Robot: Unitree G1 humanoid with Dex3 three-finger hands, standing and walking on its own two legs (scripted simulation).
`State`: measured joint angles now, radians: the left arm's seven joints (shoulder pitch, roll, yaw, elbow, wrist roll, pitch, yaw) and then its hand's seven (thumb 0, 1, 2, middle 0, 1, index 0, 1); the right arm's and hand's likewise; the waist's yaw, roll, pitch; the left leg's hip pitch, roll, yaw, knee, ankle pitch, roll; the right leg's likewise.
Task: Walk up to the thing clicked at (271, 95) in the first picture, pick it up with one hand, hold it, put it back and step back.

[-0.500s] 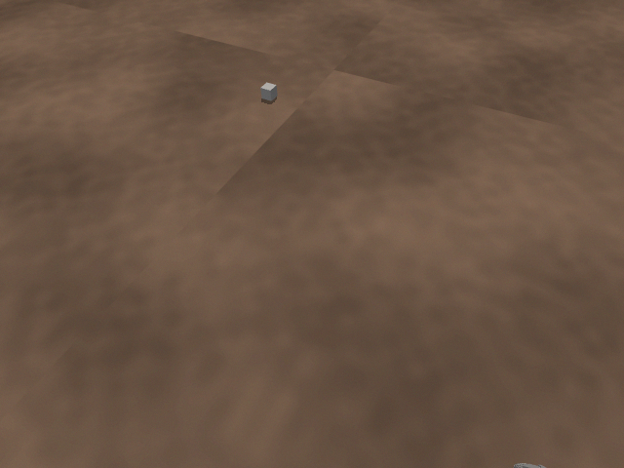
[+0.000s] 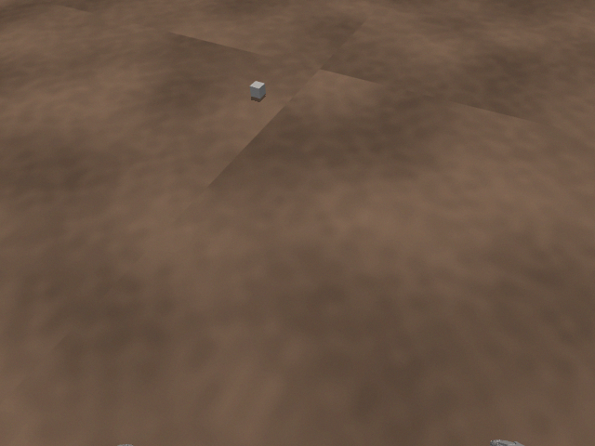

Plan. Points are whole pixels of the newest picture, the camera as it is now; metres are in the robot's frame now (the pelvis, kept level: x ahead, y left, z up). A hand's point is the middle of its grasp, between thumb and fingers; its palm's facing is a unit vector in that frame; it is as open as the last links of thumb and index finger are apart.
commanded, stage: stand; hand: left
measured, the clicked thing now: (257, 89) +2.14 +0.26 -0.75
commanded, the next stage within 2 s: walk up in 0.62 s
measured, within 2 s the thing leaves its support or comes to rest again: neither
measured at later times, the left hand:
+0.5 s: hand out of the picture +0.08 +0.25 -0.16, palm faces -0.03 -0.94 -0.34, open 7.4 cm
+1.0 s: hand (141, 440) +0.14 +0.25 -0.13, palm faces +0.04 -0.88 -0.46, open 7.4 cm
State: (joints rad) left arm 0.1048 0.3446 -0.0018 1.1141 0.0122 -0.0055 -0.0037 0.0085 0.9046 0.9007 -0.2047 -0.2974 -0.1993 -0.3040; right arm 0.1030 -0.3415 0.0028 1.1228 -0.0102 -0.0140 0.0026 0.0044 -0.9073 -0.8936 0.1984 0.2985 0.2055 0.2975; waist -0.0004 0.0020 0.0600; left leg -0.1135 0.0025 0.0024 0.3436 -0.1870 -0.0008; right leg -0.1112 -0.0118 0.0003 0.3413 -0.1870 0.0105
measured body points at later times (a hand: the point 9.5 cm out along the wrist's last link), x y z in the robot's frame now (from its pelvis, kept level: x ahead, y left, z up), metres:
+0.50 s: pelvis +0.00 +0.00 +0.00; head +0.01 +0.00 +0.45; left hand +0.08 +0.30 -0.13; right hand +0.08 -0.30 -0.13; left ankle +0.00 +0.12 -0.75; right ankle +0.00 -0.13 -0.75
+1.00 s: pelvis +0.08 -0.06 -0.02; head +0.06 -0.08 +0.43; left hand +0.14 +0.30 -0.10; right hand +0.14 -0.40 -0.14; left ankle +0.04 +0.08 -0.69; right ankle +0.10 -0.18 -0.75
